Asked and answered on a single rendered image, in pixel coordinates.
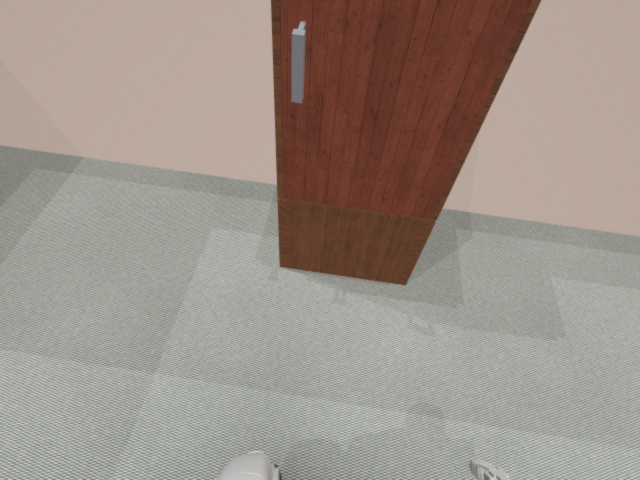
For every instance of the left robot shin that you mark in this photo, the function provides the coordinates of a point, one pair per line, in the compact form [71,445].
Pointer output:
[257,452]

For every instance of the handle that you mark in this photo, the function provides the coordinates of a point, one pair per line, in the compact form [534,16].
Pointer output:
[298,63]

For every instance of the cupboard door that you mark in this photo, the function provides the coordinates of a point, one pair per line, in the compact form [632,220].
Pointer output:
[392,92]

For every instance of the robot right hand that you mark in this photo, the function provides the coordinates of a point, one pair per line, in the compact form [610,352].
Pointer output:
[485,471]

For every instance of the robot left thigh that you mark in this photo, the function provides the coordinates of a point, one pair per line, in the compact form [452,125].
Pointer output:
[249,467]

